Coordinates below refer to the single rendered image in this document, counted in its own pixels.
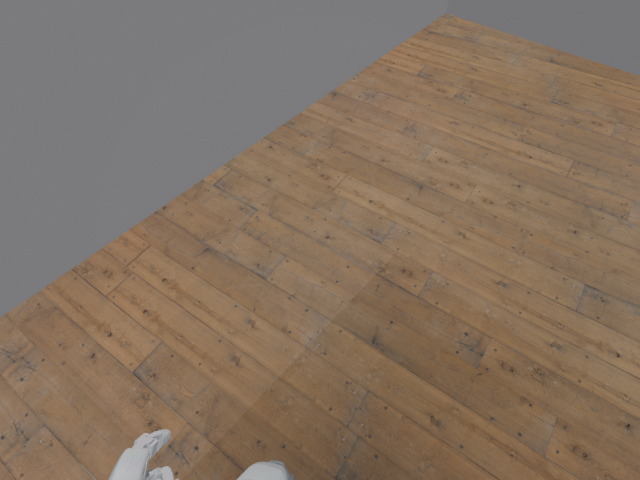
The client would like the left robot hand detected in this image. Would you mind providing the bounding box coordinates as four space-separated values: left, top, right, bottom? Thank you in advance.
108 429 179 480

